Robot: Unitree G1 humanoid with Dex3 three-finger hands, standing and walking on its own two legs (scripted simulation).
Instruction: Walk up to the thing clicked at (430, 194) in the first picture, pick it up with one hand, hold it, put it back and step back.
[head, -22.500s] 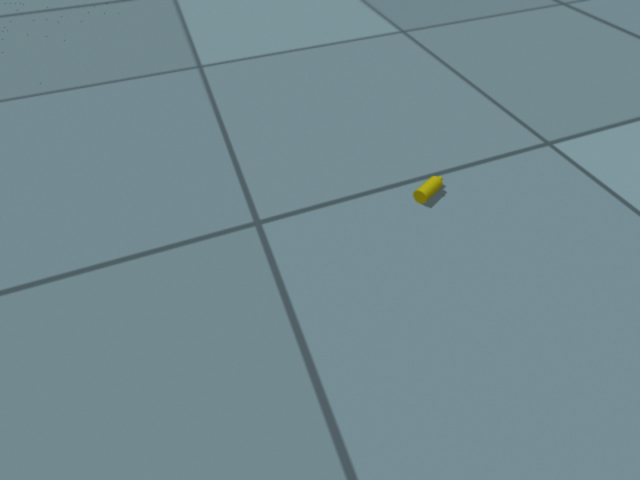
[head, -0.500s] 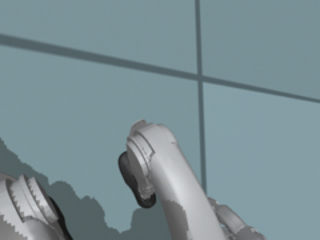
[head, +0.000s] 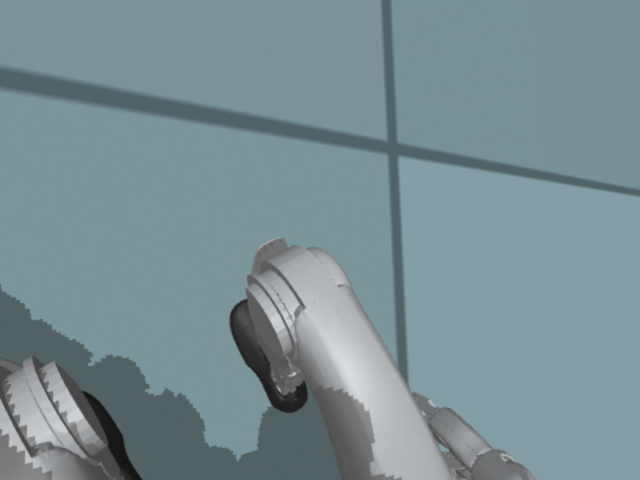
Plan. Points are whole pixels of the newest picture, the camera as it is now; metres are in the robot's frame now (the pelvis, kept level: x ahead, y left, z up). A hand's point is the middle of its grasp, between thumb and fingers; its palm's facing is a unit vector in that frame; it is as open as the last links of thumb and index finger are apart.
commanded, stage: rest palm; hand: left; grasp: from above
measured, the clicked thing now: out of the picture +0.52 +0.33 -0.28
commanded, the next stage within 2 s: close in 0.04 s
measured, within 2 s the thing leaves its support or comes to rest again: leaves its support in 1.88 s
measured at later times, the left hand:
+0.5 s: hand out of the picture +0.50 +0.33 -0.25, palm faces -0.43 -0.14 -0.89, open 12.7 cm
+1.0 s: hand out of the picture +0.50 +0.33 -0.25, palm faces -0.43 -0.15 -0.89, open 10.6 cm
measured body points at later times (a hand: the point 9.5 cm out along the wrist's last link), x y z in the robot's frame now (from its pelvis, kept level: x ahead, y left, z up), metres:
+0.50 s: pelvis +0.00 +0.00 +0.00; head +0.30 +0.13 +0.30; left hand +0.51 +0.34 -0.20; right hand +0.05 -0.25 -0.05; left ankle +0.06 +0.13 -0.28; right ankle +0.12 -0.12 -0.28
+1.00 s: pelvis +0.00 +0.00 +0.00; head +0.30 +0.13 +0.30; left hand +0.52 +0.33 -0.20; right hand +0.04 -0.25 -0.05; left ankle +0.06 +0.13 -0.28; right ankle +0.12 -0.12 -0.28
